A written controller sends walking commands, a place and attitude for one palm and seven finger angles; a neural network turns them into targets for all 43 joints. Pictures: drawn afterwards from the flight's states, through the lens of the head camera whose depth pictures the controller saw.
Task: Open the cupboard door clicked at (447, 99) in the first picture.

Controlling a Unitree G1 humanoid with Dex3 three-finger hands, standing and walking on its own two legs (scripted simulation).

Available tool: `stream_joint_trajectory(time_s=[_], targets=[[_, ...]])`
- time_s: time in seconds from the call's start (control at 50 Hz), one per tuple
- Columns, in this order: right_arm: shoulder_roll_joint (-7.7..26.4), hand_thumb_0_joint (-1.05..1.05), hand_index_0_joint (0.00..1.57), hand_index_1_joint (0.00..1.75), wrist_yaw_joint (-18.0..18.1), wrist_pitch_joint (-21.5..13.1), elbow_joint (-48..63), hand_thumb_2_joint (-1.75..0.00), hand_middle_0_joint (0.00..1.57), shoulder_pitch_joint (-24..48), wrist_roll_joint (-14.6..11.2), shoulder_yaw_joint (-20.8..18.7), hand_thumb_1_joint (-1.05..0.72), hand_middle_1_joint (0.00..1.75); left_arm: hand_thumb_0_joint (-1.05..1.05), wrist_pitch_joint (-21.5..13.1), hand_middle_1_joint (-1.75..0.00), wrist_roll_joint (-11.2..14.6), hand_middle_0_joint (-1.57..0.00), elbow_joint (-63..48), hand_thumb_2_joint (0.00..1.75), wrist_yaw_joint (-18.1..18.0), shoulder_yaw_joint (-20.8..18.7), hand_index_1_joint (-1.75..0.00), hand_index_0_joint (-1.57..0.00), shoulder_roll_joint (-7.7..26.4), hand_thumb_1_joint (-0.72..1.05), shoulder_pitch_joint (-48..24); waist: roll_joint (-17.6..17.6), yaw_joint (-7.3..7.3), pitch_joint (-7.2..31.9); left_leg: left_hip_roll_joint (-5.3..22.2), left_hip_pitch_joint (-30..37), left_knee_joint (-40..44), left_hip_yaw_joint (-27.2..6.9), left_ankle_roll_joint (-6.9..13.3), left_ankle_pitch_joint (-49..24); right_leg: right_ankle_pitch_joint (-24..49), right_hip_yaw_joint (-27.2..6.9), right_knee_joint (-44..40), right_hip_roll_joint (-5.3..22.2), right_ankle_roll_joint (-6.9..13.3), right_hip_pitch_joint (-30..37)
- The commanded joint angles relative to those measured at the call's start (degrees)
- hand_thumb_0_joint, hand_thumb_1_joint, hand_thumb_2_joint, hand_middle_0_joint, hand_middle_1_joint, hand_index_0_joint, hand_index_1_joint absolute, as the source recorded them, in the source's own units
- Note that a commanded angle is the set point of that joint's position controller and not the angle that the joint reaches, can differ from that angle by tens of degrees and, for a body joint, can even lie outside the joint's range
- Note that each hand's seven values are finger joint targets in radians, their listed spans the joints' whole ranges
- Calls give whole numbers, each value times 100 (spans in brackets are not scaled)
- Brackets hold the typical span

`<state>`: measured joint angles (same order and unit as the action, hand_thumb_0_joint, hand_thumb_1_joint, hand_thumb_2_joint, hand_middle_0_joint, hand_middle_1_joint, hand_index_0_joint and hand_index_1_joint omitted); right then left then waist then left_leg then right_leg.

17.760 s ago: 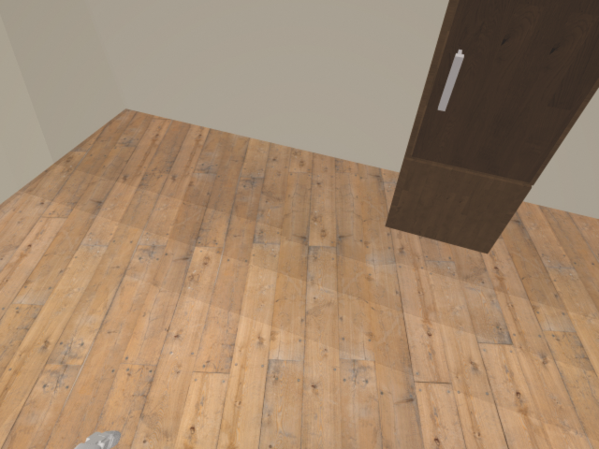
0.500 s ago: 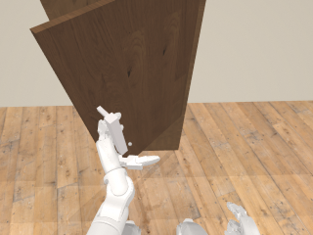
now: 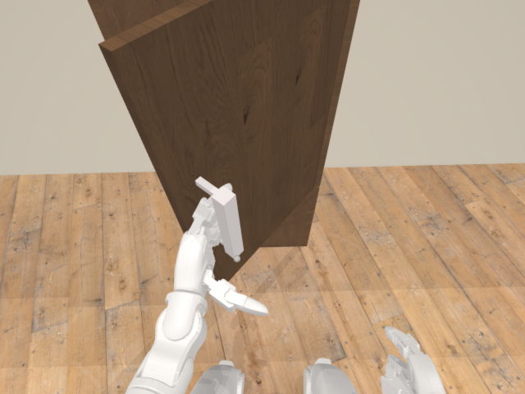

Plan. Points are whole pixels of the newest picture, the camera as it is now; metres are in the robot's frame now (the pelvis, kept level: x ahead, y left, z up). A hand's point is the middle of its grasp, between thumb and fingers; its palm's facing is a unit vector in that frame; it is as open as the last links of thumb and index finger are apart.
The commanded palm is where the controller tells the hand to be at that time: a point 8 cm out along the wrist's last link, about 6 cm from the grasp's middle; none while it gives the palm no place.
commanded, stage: slide the hand sideways off the handle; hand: left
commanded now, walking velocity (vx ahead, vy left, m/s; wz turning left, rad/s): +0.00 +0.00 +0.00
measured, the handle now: (220, 220) +0.36 +0.09 +0.05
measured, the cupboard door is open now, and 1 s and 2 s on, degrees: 49 48 48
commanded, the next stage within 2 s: draw the hand back to the body in 0.92 s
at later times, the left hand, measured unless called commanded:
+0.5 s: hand (211, 284) +0.26 +0.09 +0.04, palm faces +0.01 -1.00 -0.02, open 16.2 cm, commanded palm +0.23 +0.15 +0.04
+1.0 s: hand (173, 314) +0.22 +0.13 +0.04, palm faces +0.04 -1.00 -0.05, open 16.3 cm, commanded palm +0.20 +0.19 +0.04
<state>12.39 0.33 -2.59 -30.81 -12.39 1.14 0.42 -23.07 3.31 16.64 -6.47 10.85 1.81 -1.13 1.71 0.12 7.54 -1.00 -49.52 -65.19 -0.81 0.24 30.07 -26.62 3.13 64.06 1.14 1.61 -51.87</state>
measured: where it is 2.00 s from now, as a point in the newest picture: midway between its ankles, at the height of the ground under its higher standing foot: outside the picture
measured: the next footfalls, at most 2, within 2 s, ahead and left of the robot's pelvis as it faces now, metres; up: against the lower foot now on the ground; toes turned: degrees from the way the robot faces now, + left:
none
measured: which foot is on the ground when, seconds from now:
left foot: down 0.00-1.00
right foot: down 0.00-1.00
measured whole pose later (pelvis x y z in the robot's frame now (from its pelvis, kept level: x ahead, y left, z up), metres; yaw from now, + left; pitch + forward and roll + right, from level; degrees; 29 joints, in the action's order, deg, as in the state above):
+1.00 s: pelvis +0.02 -0.02 -0.02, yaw +1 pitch +17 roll -1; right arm 12.8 3.0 -5.1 -25.1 -13.6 -0.2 -0.1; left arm -23.7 10.0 -8.9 6.2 -1.0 8.9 29.1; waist 1.5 -1.0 9.9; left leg 0.2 -53.7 -71.0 -3.1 -1.4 34.4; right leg -31.0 5.3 69.4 0.0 3.2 -55.7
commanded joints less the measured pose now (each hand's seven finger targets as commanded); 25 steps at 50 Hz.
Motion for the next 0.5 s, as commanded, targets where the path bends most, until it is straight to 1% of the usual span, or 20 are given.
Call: stream_joint_trajectory(time_s=[0.0,0.02,0.06,0.08,0.1,0.12,0.14,0.16,0.2,0.22,0.24,0.3,0.34,0.36,0.38,0.4,0.42,0.44,0.46,0.48], targets=[[593,0,20,30,-64,-213,1038,-90,20,210,38,-237,-90,30,0,-412,-30,-150,-15,-1429,30,-351,-245,-30,-15,-98,-50,-506,-649,-21,1630,-50,420,986,-78,21,-958,864,-84,-870,-48,61,1292],[609,0,20,30,-75,-190,1083,-90,20,226,59,-238,-90,30,0,-422,-30,-235,-15,-1509,30,-402,-338,-30,-15,53,-50,-447,-520,-66,1693,-58,363,966,-78,32,-980,861,-104,-833,-34,74,1310],[585,0,20,30,-93,-148,1126,-90,20,210,63,-248,-90,30,0,-471,-30,-363,-15,-1749,30,-434,-285,-30,-15,88,-50,-406,-455,-33,1691,-52,388,933,-38,29,-922,853,-148,-823,-32,74,1258],[571,0,20,30,-104,-138,1170,-90,20,195,59,-236,-90,30,0,-452,-30,-365,-15,-1757,30,-421,-240,-30,-15,28,-50,-196,-447,-45,1589,-58,339,950,-30,31,-833,775,-147,-852,-47,73,1246],[581,0,20,30,-100,-127,1191,-90,20,199,53,-227,-90,30,0,-458,-30,-359,-15,-1890,30,-401,-249,-30,-15,89,-50,-216,-433,-20,1558,-56,304,951,-41,33,-768,708,-154,-857,-47,75,1235],[603,0,20,30,-79,-107,1223,-90,20,208,46,-232,-90,30,0,-435,-30,-339,-15,-1887,30,-388,-368,-30,-15,216,-50,-119,-596,-24,1556,-47,238,947,-52,51,-679,568,-170,-901,-57,65,1259],[586,0,20,30,-63,-105,1240,-90,20,239,36,-221,-90,30,0,-441,-30,-306,-15,-1963,30,-347,-344,-30,-15,200,-50,-135,-549,-7,1479,-58,218,953,-38,51,-594,488,-196,-936,-52,56,1253],[574,0,20,30,-51,-110,1244,-90,20,235,21,-222,-90,30,0,-449,-30,-271,-15,-2074,30,-308,-357,-30,-15,192,-50,-4,-419,-32,1497,-65,257,959,-30,44,-582,476,-199,-936,-59,64,1251],[577,0,20,30,-32,-127,1278,-90,20,236,1,-203,-90,30,0,-415,-30,-193,-15,-2198,30,-225,-284,-30,-15,140,-50,162,-369,0,1429,-60,286,957,-44,44,-566,466,-165,-939,-79,61,1190],[586,0,20,30,-17,-142,1291,-90,20,225,-4,-201,-90,30,0,-406,-30,-160,-15,-2295,30,-193,-272,-30,-15,153,-50,134,-430,42,1441,-56,272,954,-78,53,-577,453,-148,-936,-75,57,1204],[586,0,20,30,-2,-163,1295,-90,20,225,-3,-220,-90,30,0,-417,-30,-116,-15,-2382,30,-171,-401,-30,-15,246,-50,307,-442,-8,1527,-57,281,916,-56,52,-639,544,-175,-921,-77,45,1251],[586,0,20,30,27,-189,1318,-90,20,196,-8,-197,-90,30,0,-369,-30,-36,-15,-2439,30,-55,-455,-30,-15,291,-50,578,-473,5,1400,-77,167,888,-56,45,-585,520,-177,-925,-79,28,1250],[588,0,20,30,47,-213,1316,-90,20,204,-20,-196,-90,30,0,-368,-30,-22,-15,-2501,30,6,-539,-30,-15,394,-50,676,-364,8,1359,-72,165,865,-68,46,-596,511,-172,-892,-86,32,1178],[598,0,20,30,57,-223,1323,-90,20,185,-20,-204,-90,30,0,-380,-30,-20,-15,-2584,30,38,-574,-30,-15,444,-50,748,-380,7,1436,-74,186,833,-68,47,-654,598,-181,-862,-87,36,1200],[584,0,20,30,55,-239,1350,-90,20,176,-20,-198,-90,30,0,-375,-30,-7,-15,-2624,30,88,-497,-30,-15,363,-50,917,-320,-9,1396,-82,186,839,-61,41,-695,662,-176,-858,-87,39,1223],[585,0,20,30,55,-254,1353,-90,20,153,-25,-206,-90,30,0,-373,-30,23,-15,-2684,30,126,-540,-30,-15,397,-50,1025,-361,-6,1424,-81,198,808,-58,43,-752,747,-169,-849,-89,34,1241],[598,0,20,30,57,-265,1377,-90,20,141,-35,-212,-90,30,0,-383,-30,31,-15,-2796,30,160,-567,-30,-15,442,-50,1136,-291,-24,1521,-82,208,794,-68,42,-848,826,-176,-818,-90,45,1296],[582,0,20,30,60,-281,1404,-90,20,138,-30,-220,-90,30,0,-392,-30,56,-15,-2902,30,194,-579,-30,-15,439,-50,1277,-321,-52,1612,-85,232,770,-57,44,-928,949,-176,-780,-91,38,1341],[587,0,20,30,67,-282,1414,-90,20,106,-37,-225,-90,30,0,-365,-30,66,-15,-2891,30,228,-618,-30,-15,484,-50,1497,-345,-39,1540,-79,209,756,-46,37,-962,1029,-175,-779,-95,34,1361],[584,0,20,30,67,-296,1422,-90,20,90,-38,-225,-90,30,0,-370,-30,61,-15,-3012,30,260,-585,-30,-15,476,-50,1513,-361,-14,1553,-81,213,731,-51,42,-1040,1149,-174,-758,-89,28,1369]])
